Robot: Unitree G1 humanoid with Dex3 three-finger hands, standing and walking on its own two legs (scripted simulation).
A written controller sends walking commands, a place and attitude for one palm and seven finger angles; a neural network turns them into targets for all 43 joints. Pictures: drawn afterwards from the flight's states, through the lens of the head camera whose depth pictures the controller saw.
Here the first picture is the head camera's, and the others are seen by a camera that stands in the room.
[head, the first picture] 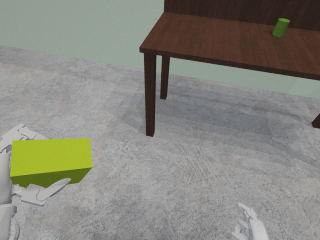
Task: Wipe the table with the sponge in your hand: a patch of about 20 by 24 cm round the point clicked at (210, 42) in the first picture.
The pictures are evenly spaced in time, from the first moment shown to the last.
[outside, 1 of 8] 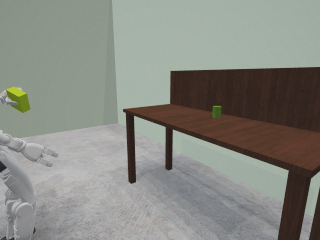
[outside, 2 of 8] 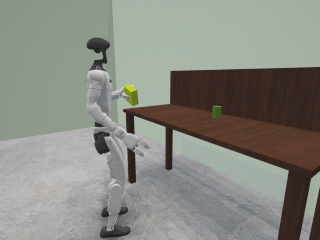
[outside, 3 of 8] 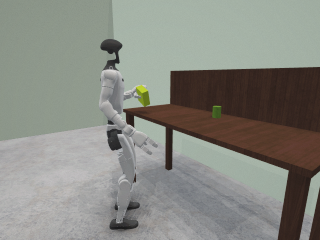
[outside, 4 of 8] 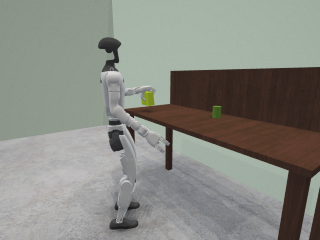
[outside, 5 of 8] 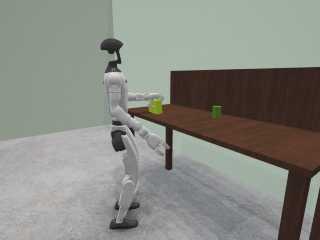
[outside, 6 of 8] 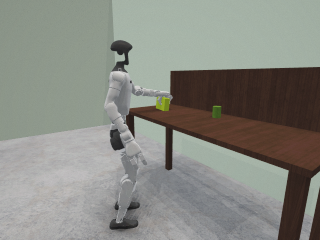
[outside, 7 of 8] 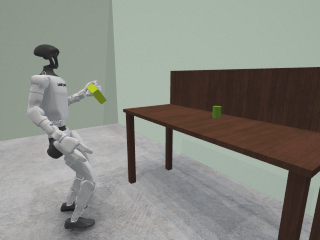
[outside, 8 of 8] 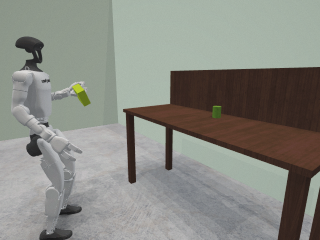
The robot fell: no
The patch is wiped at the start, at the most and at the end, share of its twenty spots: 0.00 1.00 1.00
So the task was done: yes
